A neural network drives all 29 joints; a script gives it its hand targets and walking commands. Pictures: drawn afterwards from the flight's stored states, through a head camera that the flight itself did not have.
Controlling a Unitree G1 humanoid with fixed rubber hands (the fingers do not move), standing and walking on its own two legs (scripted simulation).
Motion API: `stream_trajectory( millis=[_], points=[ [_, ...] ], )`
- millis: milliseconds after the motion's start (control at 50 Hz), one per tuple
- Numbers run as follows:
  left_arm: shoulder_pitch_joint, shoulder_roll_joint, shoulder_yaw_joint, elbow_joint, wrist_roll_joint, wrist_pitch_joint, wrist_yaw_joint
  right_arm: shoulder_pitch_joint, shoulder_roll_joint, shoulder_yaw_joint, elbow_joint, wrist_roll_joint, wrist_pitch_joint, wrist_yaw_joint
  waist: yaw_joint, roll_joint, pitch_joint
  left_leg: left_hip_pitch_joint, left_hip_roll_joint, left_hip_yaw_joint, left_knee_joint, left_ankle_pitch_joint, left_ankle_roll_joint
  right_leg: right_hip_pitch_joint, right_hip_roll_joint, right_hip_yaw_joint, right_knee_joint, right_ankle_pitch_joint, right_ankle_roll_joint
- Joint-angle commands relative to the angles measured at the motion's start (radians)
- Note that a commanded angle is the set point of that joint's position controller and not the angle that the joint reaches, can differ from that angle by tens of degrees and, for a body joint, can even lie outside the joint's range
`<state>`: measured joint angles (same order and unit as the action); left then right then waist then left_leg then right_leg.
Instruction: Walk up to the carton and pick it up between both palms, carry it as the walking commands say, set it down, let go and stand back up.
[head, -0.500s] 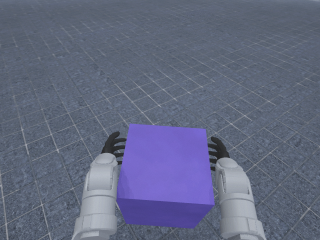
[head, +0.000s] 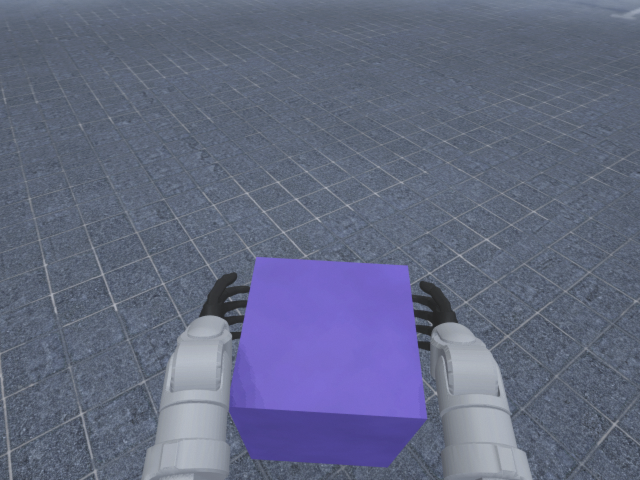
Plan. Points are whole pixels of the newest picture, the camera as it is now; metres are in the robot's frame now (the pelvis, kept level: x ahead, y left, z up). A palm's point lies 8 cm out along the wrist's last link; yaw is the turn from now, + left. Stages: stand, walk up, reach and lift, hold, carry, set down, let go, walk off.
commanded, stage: reach and lift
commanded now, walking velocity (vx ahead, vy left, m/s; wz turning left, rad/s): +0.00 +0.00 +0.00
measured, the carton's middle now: (325, 367) +0.29 +0.01 -0.04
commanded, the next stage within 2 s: hold in 0.14 s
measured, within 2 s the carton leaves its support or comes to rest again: neither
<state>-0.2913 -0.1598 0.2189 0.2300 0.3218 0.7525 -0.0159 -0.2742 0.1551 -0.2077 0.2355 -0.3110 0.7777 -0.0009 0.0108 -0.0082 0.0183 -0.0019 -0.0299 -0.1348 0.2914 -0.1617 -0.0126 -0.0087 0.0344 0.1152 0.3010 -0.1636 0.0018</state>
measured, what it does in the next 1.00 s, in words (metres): steps on the spot: left foot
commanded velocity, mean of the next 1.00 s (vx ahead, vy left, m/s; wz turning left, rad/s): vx -0.22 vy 0.00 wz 0.56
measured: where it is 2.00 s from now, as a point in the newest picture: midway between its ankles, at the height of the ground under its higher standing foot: outside the picture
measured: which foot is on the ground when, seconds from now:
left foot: down 0.00-0.68, up 0.70-0.92, down 0.94-1.00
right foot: down 0.00-0.94, up 0.96-1.00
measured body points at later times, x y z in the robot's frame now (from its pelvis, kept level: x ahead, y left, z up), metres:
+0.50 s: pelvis +0.01 +0.01 +0.00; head -0.03 +0.01 +0.45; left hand +0.32 +0.15 +0.05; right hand +0.31 -0.15 +0.04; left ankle +0.01 +0.13 -0.75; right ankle +0.01 -0.12 -0.75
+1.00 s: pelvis -0.08 +0.02 -0.03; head -0.07 +0.05 +0.42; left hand +0.16 +0.24 +0.05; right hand +0.24 -0.05 +0.05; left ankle -0.07 +0.11 -0.75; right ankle -0.02 -0.11 -0.71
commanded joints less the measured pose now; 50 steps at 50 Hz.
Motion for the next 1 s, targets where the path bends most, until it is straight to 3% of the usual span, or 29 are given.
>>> stream_trajectory(
  millis=[0, 60, 100, 120, 160, 260, 300, 320, 340, 360, 440, 460, 500, 560, 580, 620, 640, 660, 680, 720, 760, 780, 840, 880, 900, 920, 940, 960, 980],
  points=[
    [-0.396, -0.910, -0.441, 0.061, -0.230, -0.008, -0.248, -0.496, 0.925, 0.462, -0.006, 0.270, -0.043, 0.250, 0.010, 0.039, -0.131, 0.002, -0.073, 0.072, -0.032, 0.012, 0.005, -0.022, 0.042, -0.050, -0.053, 0.014, 0.008],
    [-0.403, -0.894, -0.403, 0.096, -0.216, -0.018, -0.252, -0.534, 0.919, 0.433, 0.039, 0.244, -0.045, 0.258, 0.018, -0.048, -0.104, 0.000, -0.064, 0.076, -0.031, -0.077, 0.016, -0.083, 0.044, -0.068, -0.052, -0.126, 0.012],
    [-0.463, -0.928, -0.433, 0.078, -0.225, -0.027, -0.257, -0.615, 0.917, 0.457, -0.041, 0.260, -0.073, 0.259, 0.014, 0.015, -0.179, 0.020, -0.068, 0.071, -0.020, -0.037, 0.008, -0.063, 0.037, -0.060, -0.035, -0.060, 0.005],
    [-0.471, -0.910, -0.429, 0.084, -0.229, -0.023, -0.257, -0.568, 0.918, 0.426, 0.030, 0.243, -0.060, 0.263, 0.004, -0.017, -0.162, 0.036, -0.062, 0.076, -0.021, -0.023, 0.004, -0.086, 0.042, -0.061, -0.045, -0.068, 0.004],
    [-0.488, -0.959, -0.462, 0.070, -0.251, -0.022, -0.258, -0.557, 0.935, 0.432, 0.024, 0.247, -0.065, 0.258, -0.007, 0.039, -0.189, 0.048, -0.058, 0.071, -0.023, -0.005, -0.004, -0.068, 0.043, -0.064, -0.036, -0.039, -0.008],
    [-0.414, -0.967, -0.441, 0.119, -0.224, -0.014, -0.258, -0.550, 0.903, 0.430, 0.012, 0.238, -0.059, 0.264, -0.004, 0.019, -0.197, 0.044, -0.059, 0.066, -0.021, 0.051, -0.007, -0.051, 0.049, -0.073, -0.037, 0.001, -0.002],
    [-0.401, -0.961, -0.432, 0.119, -0.217, -0.011, -0.243, -0.558, 0.893, 0.423, 0.015, 0.244, -0.056, 0.273, 0.009, 0.050, -0.196, 0.050, -0.052, 0.061, -0.028, 0.074, -0.010, -0.039, 0.046, -0.057, -0.037, 0.039, -0.012],
    [-0.392, -0.968, -0.437, 0.123, -0.236, -0.013, -0.246, -0.544, 0.882, 0.431, -0.001, 0.246, -0.060, 0.272, -0.004, 0.015, -0.187, 0.086, -0.041, 0.046, -0.020, 0.156, -0.007, -0.075, 0.057, -0.065, -0.035, 0.082, -0.012],
    [-0.383, -0.962, -0.448, 0.090, -0.234, -0.013, -0.241, -0.505, 0.889, 0.435, 0.007, 0.253, -0.050, 0.276, 0.007, 0.025, -0.220, 0.088, -0.043, 0.048, -0.017, 0.153, -0.011, -0.038, 0.058, -0.061, -0.032, 0.098, -0.009],
    [-0.360, -0.954, -0.443, 0.100, -0.229, -0.013, -0.240, -0.517, 0.899, 0.453, -0.002, 0.257, -0.046, 0.277, 0.020, -0.029, -0.229, 0.083, -0.048, 0.047, -0.020, 0.166, -0.002, -0.015, 0.058, -0.064, -0.037, 0.109, 0.004],
    [-0.326, -0.948, -0.450, 0.071, -0.238, -0.004, -0.227, -0.434, 0.871, 0.458, -0.010, 0.263, -0.035, 0.268, 0.008, 0.021, -0.186, 0.113, -0.052, 0.051, -0.020, 0.280, -0.007, -0.017, 0.059, -0.053, -0.045, 0.211, 0.005],
    [-0.359, -0.940, -0.554, 0.021, -0.284, -0.012, -0.228, -0.577, 0.889, 0.534, -0.100, 0.338, -0.045, 0.254, -0.018, 0.037, -0.273, -0.031, 0.152, 0.041, 0.140, 0.279, 0.014, -0.190, -0.151, -0.037, 0.153, 0.226, 0.018],
    [-0.374, -0.937, -0.590, -0.060, -0.331, 0.003, -0.217, -0.524, 0.894, 0.564, -0.146, 0.356, -0.022, 0.246, -0.006, 0.063, -0.188, -0.173, 0.147, 0.004, 0.152, 0.255, 0.033, -0.218, -0.137, -0.036, 0.201, 0.180, 0.025],
    [-0.341, -0.910, -0.614, -0.115, -0.377, 0.050, -0.191, -0.470, 0.891, 0.627, -0.167, 0.405, 0.035, 0.229, -0.010, 0.083, -0.381, -0.168, 0.195, -0.054, 0.304, 0.685, 0.075, -0.208, -0.128, -0.064, 0.364, 0.319, 0.021],
    [-0.383, -0.895, -0.658, -0.232, -0.417, 0.065, -0.183, -0.473, 0.922, 0.679, -0.237, 0.451, 0.059, 0.225, -0.010, 0.026, -0.408, -0.220, 0.196, -0.074, 0.337, 0.689, 0.083, -0.184, -0.128, -0.067, 0.382, 0.343, 0.012],
    [-0.423, -0.912, -0.716, -0.323, -0.474, 0.122, -0.171, -0.498, 0.933, 0.727, -0.315, 0.506, 0.114, 0.217, -0.003, -0.015, -0.444, -0.359, 0.142, -0.047, 0.445, 0.498, 0.065, -0.101, -0.194, -0.006, 0.349, 0.517, -0.054],
    [-0.411, -0.911, -0.736, -0.345, -0.493, 0.163, -0.167, -0.484, 0.919, 0.747, -0.357, 0.523, 0.151, 0.208, 0.007, -0.106, -0.413, -0.467, 0.059, 0.023, 0.573, 0.233, 0.036, -0.073, -0.274, 0.063, 0.272, 0.682, -0.115],
    [-0.346, -0.895, -0.728, -0.346, -0.475, 0.195, -0.160, -0.536, 0.897, 0.756, -0.412, 0.547, 0.182, 0.205, 0.011, -0.214, -0.415, -0.540, -0.016, 0.099, 0.651, -0.232, 0.011, -0.035, -0.405, 0.123, 0.188, 0.869, -0.179],
    [-0.355, -0.881, -0.740, -0.404, -0.495, 0.225, -0.153, -0.507, 0.913, 0.791, -0.434, 0.576, 0.216, 0.198, 0.002, -0.244, -0.435, -0.537, -0.011, 0.150, 0.778, -0.441, 0.001, -0.081, -0.455, 0.115, 0.187, 0.894, -0.212],
    [-0.287, -0.897, -0.769, -0.473, -0.514, 0.297, -0.133, -0.581, 0.877, 0.850, -0.610, 0.657, 0.281, 0.192, 0.002, -0.163, -0.399, -0.516, 0.023, 0.156, 0.791, -0.386, -0.010, -0.173, -0.398, 0.022, 0.198, 0.783, -0.203],
    [-0.288, -0.891, -0.779, -0.512, -0.528, 0.349, -0.124, -0.485, 0.871, 0.856, -0.590, 0.666, 0.334, 0.185, -0.008, -0.098, -0.423, -0.511, 0.005, 0.179, 0.709, -0.307, 0.000, -0.161, -0.358, -0.066, 0.245, 0.763, -0.177],
    [-0.351, -0.865, -0.797, -0.608, -0.550, 0.362, -0.122, -0.411, 0.883, 0.844, -0.552, 0.666, 0.358, 0.186, -0.013, -0.096, -0.445, -0.481, 0.020, 0.178, 0.644, -0.265, 0.008, -0.145, -0.352, -0.116, 0.263, 0.735, -0.152],
    [-0.265, -0.873, -0.782, -0.573, -0.531, 0.421, -0.119, -0.437, 0.870, 0.847, -0.610, 0.676, 0.412, 0.184, -0.009, -0.172, -0.423, -0.434, 0.005, 0.209, 0.484, -0.212, 0.005, -0.177, -0.351, -0.126, 0.261, 0.589, -0.139],
    [-0.287, -0.894, -0.792, -0.572, -0.534, 0.447, -0.115, -0.438, 0.870, 0.822, -0.600, 0.673, 0.434, 0.199, -0.025, -0.112, -0.372, -0.331, 0.025, 0.184, 0.195, 0.003, 0.016, -0.263, -0.310, -0.192, 0.328, 0.338, -0.084],
    [-0.226, -0.880, -0.780, -0.537, -0.519, 0.466, -0.113, -0.345, 0.854, 0.796, -0.548, 0.642, 0.454, 0.207, -0.040, 0.075, -0.385, -0.181, 0.122, 0.027, 0.111, 0.245, 0.045, -0.422, -0.244, -0.239, 0.462, 0.000, -0.018],
    [-0.263, -0.872, -0.777, -0.530, -0.516, 0.473, -0.116, -0.328, 0.825, 0.777, -0.520, 0.617, 0.457, 0.208, -0.050, 0.351, -0.311, -0.103, 0.414, -0.363, 0.075, 0.763, 0.151, -0.712, -0.099, -0.270, 0.714, -0.483, 0.063],
    [-0.264, -0.906, -0.783, -0.500, -0.519, 0.476, -0.116, -0.382, 0.853, 0.772, -0.561, 0.628, 0.459, 0.215, -0.029, 0.329, -0.299, -0.183, 0.470, -0.402, 0.126, 0.889, 0.201, -0.695, -0.079, -0.148, 0.921, -0.531, 0.082],
    [-0.264, -0.926, -0.788, -0.512, -0.538, 0.474, -0.119, -0.370, 0.867, 0.762, -0.567, 0.634, 0.458, 0.218, -0.029, 0.225, -0.324, -0.192, 0.411, -0.280, 0.144, 0.812, 0.219, -0.674, -0.106, -0.116, 0.950, -0.473, 0.076],
    [-0.283, -0.927, -0.810, -0.545, -0.567, 0.469, -0.124, -0.391, 0.873, 0.773, -0.606, 0.643, 0.459, 0.222, -0.018, 0.135, -0.327, -0.179, 0.328, -0.222, 0.158, 0.716, 0.184, -0.690, -0.111, -0.101, 0.990, -0.384, 0.079]
  ],
)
